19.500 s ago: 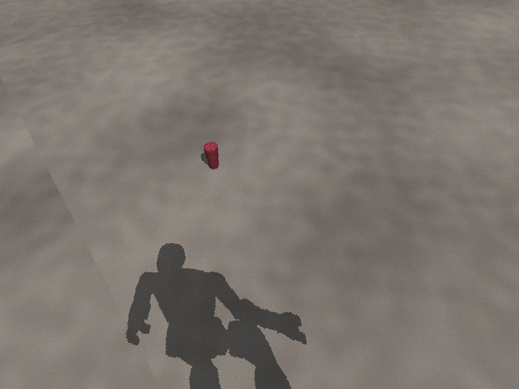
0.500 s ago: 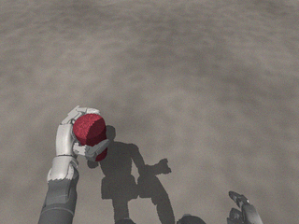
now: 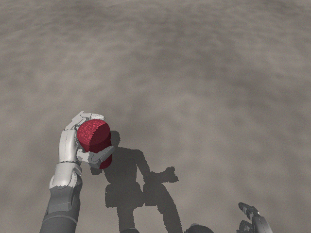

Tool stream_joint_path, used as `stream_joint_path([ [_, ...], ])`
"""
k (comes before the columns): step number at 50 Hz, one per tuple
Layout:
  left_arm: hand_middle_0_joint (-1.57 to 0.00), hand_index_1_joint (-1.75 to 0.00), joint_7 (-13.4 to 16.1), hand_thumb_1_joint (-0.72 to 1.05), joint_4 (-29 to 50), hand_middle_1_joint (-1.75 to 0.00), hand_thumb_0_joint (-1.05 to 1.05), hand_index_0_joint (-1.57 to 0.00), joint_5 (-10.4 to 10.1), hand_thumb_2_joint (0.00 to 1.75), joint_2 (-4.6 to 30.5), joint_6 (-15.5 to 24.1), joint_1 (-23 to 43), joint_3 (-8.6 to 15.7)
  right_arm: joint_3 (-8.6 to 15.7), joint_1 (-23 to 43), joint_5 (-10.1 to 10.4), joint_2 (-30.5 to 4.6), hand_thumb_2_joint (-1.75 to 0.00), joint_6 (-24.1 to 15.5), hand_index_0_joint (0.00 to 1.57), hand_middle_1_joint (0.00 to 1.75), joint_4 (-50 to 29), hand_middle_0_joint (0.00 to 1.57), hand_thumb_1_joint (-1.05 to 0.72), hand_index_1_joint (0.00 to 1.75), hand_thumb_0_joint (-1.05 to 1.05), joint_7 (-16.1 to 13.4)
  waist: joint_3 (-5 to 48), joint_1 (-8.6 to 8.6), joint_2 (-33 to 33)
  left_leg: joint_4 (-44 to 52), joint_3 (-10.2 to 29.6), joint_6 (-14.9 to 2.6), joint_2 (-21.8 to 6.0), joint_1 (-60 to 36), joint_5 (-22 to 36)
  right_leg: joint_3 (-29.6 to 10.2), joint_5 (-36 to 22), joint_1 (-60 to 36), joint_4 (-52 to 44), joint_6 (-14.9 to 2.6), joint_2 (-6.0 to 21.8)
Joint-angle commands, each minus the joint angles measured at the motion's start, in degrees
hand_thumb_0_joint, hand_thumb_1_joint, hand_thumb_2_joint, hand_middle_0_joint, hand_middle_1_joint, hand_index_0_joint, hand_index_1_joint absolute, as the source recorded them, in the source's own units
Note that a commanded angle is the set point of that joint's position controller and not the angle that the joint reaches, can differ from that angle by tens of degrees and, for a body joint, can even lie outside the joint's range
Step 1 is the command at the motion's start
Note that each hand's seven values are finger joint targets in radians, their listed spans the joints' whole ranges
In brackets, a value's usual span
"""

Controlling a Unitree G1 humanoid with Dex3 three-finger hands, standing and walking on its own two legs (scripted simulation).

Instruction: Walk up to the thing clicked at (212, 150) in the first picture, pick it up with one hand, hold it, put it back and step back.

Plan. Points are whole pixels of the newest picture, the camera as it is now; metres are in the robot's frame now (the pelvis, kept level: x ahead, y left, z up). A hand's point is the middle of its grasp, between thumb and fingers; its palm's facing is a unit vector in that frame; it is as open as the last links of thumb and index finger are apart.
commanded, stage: hold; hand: left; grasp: from the side
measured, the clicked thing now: (98, 147) +0.32 +0.17 +0.03
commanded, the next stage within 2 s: crouch in 0.74 s
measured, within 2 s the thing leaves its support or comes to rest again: neither
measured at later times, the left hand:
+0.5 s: hand (95, 143) +0.32 +0.17 +0.06, palm faces +0.06 -1.00 +0.01, open 10.1 cm
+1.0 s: hand (96, 142) +0.32 +0.17 +0.05, palm faces +0.07 -1.00 +0.00, open 10.1 cm
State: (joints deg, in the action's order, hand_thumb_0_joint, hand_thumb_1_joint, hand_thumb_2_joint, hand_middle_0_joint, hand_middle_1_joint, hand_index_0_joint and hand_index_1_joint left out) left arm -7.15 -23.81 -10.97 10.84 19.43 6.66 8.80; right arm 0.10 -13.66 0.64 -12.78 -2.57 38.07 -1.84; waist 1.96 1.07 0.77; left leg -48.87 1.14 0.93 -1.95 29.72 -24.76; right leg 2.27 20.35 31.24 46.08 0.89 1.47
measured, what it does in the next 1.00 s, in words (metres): stands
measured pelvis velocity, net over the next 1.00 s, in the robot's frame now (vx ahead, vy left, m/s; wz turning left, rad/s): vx -0.01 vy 0.00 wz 0.00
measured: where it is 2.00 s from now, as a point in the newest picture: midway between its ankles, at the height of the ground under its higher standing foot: outside the picture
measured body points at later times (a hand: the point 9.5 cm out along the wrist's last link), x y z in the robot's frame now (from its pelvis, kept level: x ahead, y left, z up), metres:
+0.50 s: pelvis -0.01 +0.00 +0.00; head +0.02 +0.01 +0.45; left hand +0.31 +0.23 +0.06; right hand +0.12 -0.24 -0.11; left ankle +0.00 +0.13 -0.70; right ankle +0.03 -0.13 -0.70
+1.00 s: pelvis -0.01 +0.00 +0.00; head +0.03 +0.01 +0.45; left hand +0.31 +0.23 +0.05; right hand +0.12 -0.24 -0.11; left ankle +0.00 +0.13 -0.70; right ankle +0.03 -0.13 -0.70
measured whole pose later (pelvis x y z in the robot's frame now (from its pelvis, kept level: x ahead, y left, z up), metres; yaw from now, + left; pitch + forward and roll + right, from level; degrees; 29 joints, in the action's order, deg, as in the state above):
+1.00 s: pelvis -0.01 +0.00 +0.00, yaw +0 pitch +6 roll -1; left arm -5.7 -26.7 -10.1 11.3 20.3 8.7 8.8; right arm -0.1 -13.3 0.5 -12.6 -3.4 38.3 -1.5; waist 2.1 1.3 0.5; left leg -49.7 1.3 0.8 -1.8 31.4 -24.3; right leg 2.3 19.8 32.8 46.7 1.0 1.6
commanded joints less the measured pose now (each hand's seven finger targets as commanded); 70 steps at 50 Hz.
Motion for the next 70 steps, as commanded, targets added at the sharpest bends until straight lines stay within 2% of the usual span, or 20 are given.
stream_joint_path([
  [1,-1.23,-1.38,0.23,0.14,13.93,-1.38,0.0,-1.25,-0.72,1.2,7.08,4.99,15.44,2.51,2.93,2.15,0.17,-7.22,-0.9,-2.63,0.2,0.3,-7.81,0.2,-0.91,0.3,0.0,-0.37,15.52,0.47,-0.52,6.91,-1.19,-1.2,1.76,-3.39,12.96,-0.11,-13.14,-9.29,-5.95,-1.12,-1.4],
  [5,-1.23,-1.37,0.29,0.17,15.65,-1.37,0.0,-1.25,-0.35,1.2,8.57,5.41,17.97,3.06,3.07,1.75,0.01,-7.45,-0.9,-2.56,0.2,0.3,-7.25,0.2,-0.91,0.3,0.0,-0.61,16.86,0.3,1.84,7.12,-0.84,-0.95,1.69,-4.42,13.81,0.01,-13.64,-9.39,-5.37,-1.35,-1.47],
  [8,-1.24,-1.38,0.42,0.18,13.93,-1.38,0.0,-1.26,-0.38,1.2,6.97,4.92,16.91,1.77,2.83,2.28,0.07,-7.25,-0.9,-2.55,0.2,0.3,-7.53,0.2,-0.9,0.3,0.0,-0.6,15.39,0.52,0.73,7.42,-0.79,-0.99,1.59,-3.96,12.75,0.1,-12.52,-9.16,-5.79,-1.32,-1.57],
  [12,-1.25,-1.4,0.07,0.14,9.18,-1.41,0.0,-1.27,-0.41,1.21,7.08,4.28,14.72,2.62,3.07,2.25,0.17,-7.65,-0.9,-2.7,0.2,0.3,-7.08,0.2,-0.91,0.3,0.0,-0.33,11.95,0.47,0.0,7.93,-0.23,-0.98,1.3,-1.76,10.6,0.64,-10.07,-7.18,-5.5,-1.45,-1.81],
  [16,-1.26,-1.4,-0.54,0.13,12.74,-1.41,0.0,-1.28,-0.76,1.21,6.9,4.67,15.53,1.67,3.08,2.4,0.35,-7.66,-0.9,-2.47,0.2,0.3,-7.89,0.2,-0.91,0.3,0.0,-0.01,14.25,-0.08,0.85,8.47,0.05,-0.73,1.3,-3.15,11.31,0.87,-10.3,-8.65,-5.33,-1.67,-1.9],
  [17,-1.26,-1.4,-0.37,0.13,13.85,-1.41,0.0,-1.28,-0.8,1.21,7.97,4.66,16.42,2.67,3.33,2.3,0.35,-7.91,-0.9,-2.48,0.2,0.3,-8.07,0.2,-0.91,0.3,0.0,-0.1,16.15,-0.23,1.08,8.27,-0.11,-0.78,1.41,-3.59,11.84,0.71,-10.75,-9.62,-5.48,-1.63,-1.83],
  [23,-1.23,-1.38,0.82,0.13,13.23,-1.38,0.0,-1.25,-0.68,1.2,7.83,4.8,16.63,3.13,2.9,2.0,0.24,-7.44,-0.9,-2.76,0.2,0.3,-7.62,0.2,-0.91,0.3,0.0,-0.13,14.63,0.38,-1.13,7.39,-0.7,-1.15,1.53,-2.58,12.09,0.29,-11.86,-9.21,-5.76,-1.28,-1.58],
  [27,-1.24,-1.39,0.95,0.17,13.78,-1.39,0.0,-1.26,-0.06,1.22,7.94,5.54,19.42,2.51,2.78,2.89,0.12,-7.32,-0.9,-3.0,0.2,0.3,-7.63,0.2,-0.9,0.3,0.0,-0.37,13.13,0.56,0.04,8.43,-0.73,-1.24,1.57,-2.2,6.91,0.09,-7.14,-7.28,-6.43,-1.35,-1.55],
  [30,-1.24,-1.38,0.48,0.19,12.44,-1.39,0.0,-1.27,-0.15,1.19,6.11,5.09,16.52,0.66,2.7,3.5,0.29,-7.36,-0.9,-3.13,0.2,0.3,-7.93,0.2,-0.9,0.3,0.0,-0.39,12.64,0.24,1.09,9.34,-0.48,-1.04,1.62,-2.01,4.87,0.44,-5.25,-7.23,-6.67,-1.48,-1.74],
  [33,-1.24,-1.38,0.51,0.2,13.11,-1.38,0.0,-1.26,-0.17,1.2,5.76,4.43,15.16,-0.08,2.84,2.37,0.22,-7.41,-0.9,-3.24,0.2,0.3,-7.55,0.2,-0.9,0.3,0.0,-0.23,15.63,0.44,1.91,8.63,-0.2,-0.7,1.46,-3.81,9.29,0.73,-9.12,-8.21,-5.86,-1.59,-1.91],
  [35,-1.24,-1.38,0.8,0.19,13.91,-1.38,0.0,-1.26,-0.27,1.2,7.16,4.12,16.56,1.09,2.95,1.99,0.3,-7.7,-0.9,-3.29,0.2,0.3,-7.43,0.2,-0.9,0.3,0.0,-0.23,15.18,0.26,1.1,8.45,0.18,-0.6,1.21,-3.6,11.87,1.06,-10.95,-8.57,-5.24,-1.67,-2.09],
  [40,-1.24,-1.38,2.4,0.17,12.08,-1.39,0.0,-1.26,-0.47,1.21,8.73,4.64,18.95,4.59,2.65,2.68,0.24,-7.25,-0.9,-3.33,0.2,0.3,-7.48,0.2,-0.9,0.3,0.0,-0.22,13.67,0.02,-1.09,8.59,-0.42,-1.18,1.56,-1.21,6.61,0.4,-6.55,-8.36,-6.51,-1.29,-1.62],
  [42,-1.29,-1.44,2.14,0.24,13.22,-1.44,0.0,-1.3,-0.44,1.28,8.4,5.22,19.19,3.84,2.51,3.36,0.25,-7.17,-0.91,-3.32,0.2,0.3,-7.76,0.2,-0.9,0.3,0.0,-0.22,12.56,-0.13,-0.07,8.83,-0.83,-1.15,1.83,-1.12,5.28,0.09,-5.42,-7.92,-7.01,-1.27,-1.39],
  [43,-1.28,-1.37,1.79,0.24,11.55,-1.38,0.0,-1.3,0.04,1.22,6.23,4.97,16.78,1.2,2.7,3.12,0.16,-7.36,-0.9,-3.46,0.2,0.3,-7.78,0.2,-0.87,0.3,0.0,-0.21,13.39,0.45,-0.26,8.98,-0.46,-1.06,1.65,-2.2,6.61,0.37,-6.71,-7.91,-6.24,-1.34,-1.66],
  [44,-1.31,-1.38,1.52,0.26,11.27,-1.38,0.0,-1.32,0.22,1.21,6.22,4.68,17.08,0.82,2.9,3.0,0.24,-7.46,-0.9,-3.45,0.2,0.3,-7.77,0.2,-0.88,0.3,0.0,-0.22,13.7,0.53,-0.07,8.42,-0.75,-1.07,1.77,-2.15,7.72,0.22,-7.75,-7.61,-6.4,-1.37,-1.59],
  [49,-1.28,-1.36,1.38,0.15,5.94,-1.36,0.0,-1.3,-0.1,1.17,5.27,4.39,14.39,2.21,3.18,2.3,0.2,-7.57,-0.9,-3.3,0.2,0.3,-6.76,0.2,-0.88,0.3,0.0,0.23,10.64,0.84,-1.93,6.84,-0.67,-1.38,1.56,1.39,7.08,0.22,-7.26,-4.62,-5.55,-1.4,-1.47],
  [52,-1.28,-1.36,2.17,0.2,6.1,-1.37,0.0,-1.29,-0.24,1.2,4.86,6.61,16.03,3.09,3.48,2.11,-0.24,-7.51,-0.9,-3.6,0.2,0.3,-6.56,0.2,-0.87,0.3,0.0,0.63,12.55,1.24,-2.84,4.98,-0.53,-1.54,1.72,3.49,5.59,0.12,-6.09,-3.09,-3.84,-1.3,-1.25],
  [58,-1.24,-1.33,1.9,0.19,0.71,-1.34,0.0,-1.25,1.23,1.17,8.35,14.05,20.33,6.37,3.75,1.9,-1.34,-7.41,-0.9,-4.09,0.2,0.3,-5.25,0.2,-0.88,0.3,0.0,1.48,16.13,1.42,-1.17,-3.53,-0.42,-1.49,2.11,10.68,6.67,-0.51,-7.48,4.36,4.52,-1.52,-0.88],
  [64,-1.24,-1.33,-1.8,0.15,-10.54,-1.34,0.0,-1.26,0.73,1.16,7.72,21.13,23.49,6.15,4.02,1.25,-2.28,-9.07,-0.9,-4.8,0.2,0.3,-4.79,0.2,-0.9,0.3,0.0,2.66,24.49,3.21,0.81,-16.75,0.61,-1.23,2.33,22.69,5.8,-0.4,-5.58,19.76,18.15,-2.05,-1.07],
  [70,-1.29,-1.37,-4.41,0.17,-14.28,-1.37,0.0,-1.3,0.24,1.2,10.61,25.7,28.6,8.41,3.58,0.06,-2.99,-10.59,-0.9,-4.18,0.2,0.3,-5.44,0.2,-0.89,0.3,0.0,3.5,35.02,2.05,2.24,-29.04,1.17,-1.24,2.71,35.01,6.2,-1.64,-4.54,29.59,30.15,-2.3,-0.58],
])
